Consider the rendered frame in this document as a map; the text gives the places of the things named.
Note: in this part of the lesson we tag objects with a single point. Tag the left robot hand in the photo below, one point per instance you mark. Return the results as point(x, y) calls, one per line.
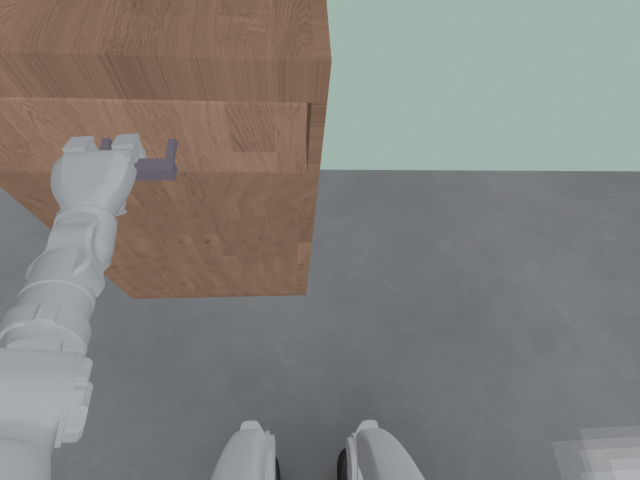
point(85, 175)

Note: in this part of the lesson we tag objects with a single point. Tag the cabinet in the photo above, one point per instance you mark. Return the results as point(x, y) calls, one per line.
point(208, 233)

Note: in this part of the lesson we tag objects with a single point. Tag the drawer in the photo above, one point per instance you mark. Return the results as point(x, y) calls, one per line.
point(230, 136)

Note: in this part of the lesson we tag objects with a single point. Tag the robot left shin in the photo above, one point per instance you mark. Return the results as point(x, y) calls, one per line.
point(250, 425)

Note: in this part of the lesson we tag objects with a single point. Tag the robot left upper arm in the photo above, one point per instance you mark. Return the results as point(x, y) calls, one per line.
point(44, 401)

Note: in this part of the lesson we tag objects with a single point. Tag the left robot forearm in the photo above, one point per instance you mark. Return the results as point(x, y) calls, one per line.
point(54, 306)

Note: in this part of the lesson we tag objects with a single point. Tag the handle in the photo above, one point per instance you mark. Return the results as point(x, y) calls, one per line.
point(153, 169)

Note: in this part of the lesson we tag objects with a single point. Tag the right robot thigh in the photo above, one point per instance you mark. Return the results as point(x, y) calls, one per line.
point(375, 454)

